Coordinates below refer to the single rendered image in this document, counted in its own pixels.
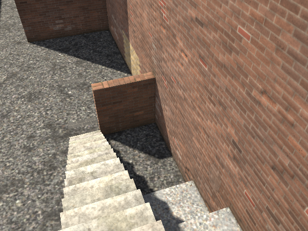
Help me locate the stairs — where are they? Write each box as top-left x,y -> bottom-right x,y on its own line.
58,130 -> 166,231

